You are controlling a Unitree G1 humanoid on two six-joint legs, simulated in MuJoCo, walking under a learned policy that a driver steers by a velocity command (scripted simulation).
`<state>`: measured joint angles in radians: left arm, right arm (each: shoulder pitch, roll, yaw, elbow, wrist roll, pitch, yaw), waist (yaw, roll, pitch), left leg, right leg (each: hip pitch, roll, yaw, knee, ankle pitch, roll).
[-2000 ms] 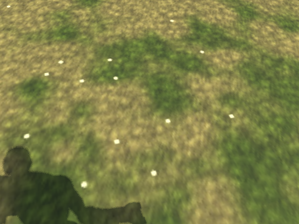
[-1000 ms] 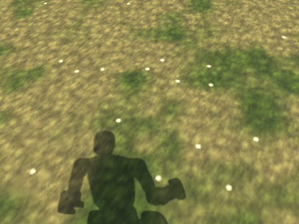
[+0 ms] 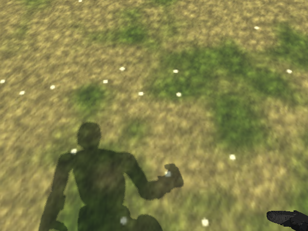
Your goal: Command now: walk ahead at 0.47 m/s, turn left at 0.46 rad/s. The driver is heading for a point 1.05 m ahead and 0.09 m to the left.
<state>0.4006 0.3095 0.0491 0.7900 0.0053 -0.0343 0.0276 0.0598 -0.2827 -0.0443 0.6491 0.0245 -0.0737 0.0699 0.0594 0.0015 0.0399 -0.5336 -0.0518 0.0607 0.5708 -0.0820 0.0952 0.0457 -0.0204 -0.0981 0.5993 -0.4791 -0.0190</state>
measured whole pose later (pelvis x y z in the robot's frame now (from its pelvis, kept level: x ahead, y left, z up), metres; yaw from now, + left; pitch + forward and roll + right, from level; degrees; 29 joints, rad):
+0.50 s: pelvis +0.31 -0.03 +0.01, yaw +17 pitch +2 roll +0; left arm 0.15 0.28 0.03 0.63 0.01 -0.12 -0.02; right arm 0.35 -0.31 -0.06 0.73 0.03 -0.03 0.00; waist -0.04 0.03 0.01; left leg -0.29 -0.07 -0.17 1.06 -0.48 0.02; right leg -0.45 0.02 0.01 0.59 -0.18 -0.01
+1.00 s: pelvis +0.54 +0.08 +0.02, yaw +15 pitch +2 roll +0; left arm 0.41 0.31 0.05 0.83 -0.03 -0.06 0.00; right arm 0.07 -0.26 -0.03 0.64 0.00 -0.08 0.02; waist 0.06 -0.02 0.03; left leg -0.41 0.00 0.03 0.55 -0.18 0.03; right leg -0.27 -0.01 0.07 1.01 -0.46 0.00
